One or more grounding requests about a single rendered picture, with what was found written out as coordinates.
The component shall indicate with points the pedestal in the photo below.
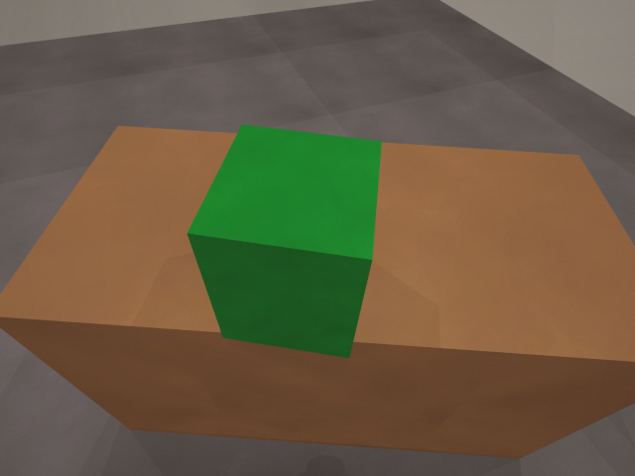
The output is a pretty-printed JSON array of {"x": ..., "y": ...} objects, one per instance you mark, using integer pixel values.
[{"x": 498, "y": 315}]

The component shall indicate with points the carton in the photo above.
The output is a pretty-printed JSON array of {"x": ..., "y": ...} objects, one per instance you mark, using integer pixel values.
[{"x": 284, "y": 238}]

